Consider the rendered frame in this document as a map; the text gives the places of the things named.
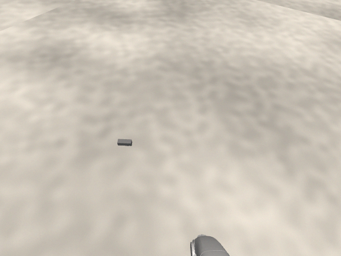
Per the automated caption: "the small box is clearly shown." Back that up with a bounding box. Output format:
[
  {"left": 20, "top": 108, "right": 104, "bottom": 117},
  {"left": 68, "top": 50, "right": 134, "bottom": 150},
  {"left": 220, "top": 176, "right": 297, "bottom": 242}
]
[{"left": 117, "top": 139, "right": 132, "bottom": 146}]

